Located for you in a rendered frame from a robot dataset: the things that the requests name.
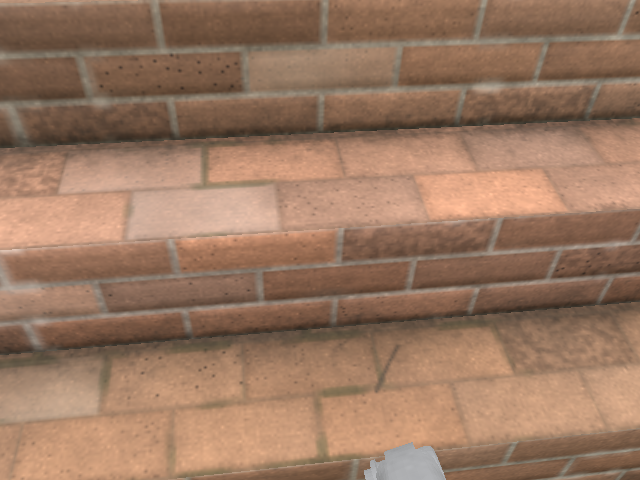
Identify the robot right shin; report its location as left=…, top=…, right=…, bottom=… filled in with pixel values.
left=418, top=446, right=446, bottom=480

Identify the right robot thigh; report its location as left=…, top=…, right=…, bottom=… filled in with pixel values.
left=364, top=442, right=445, bottom=480

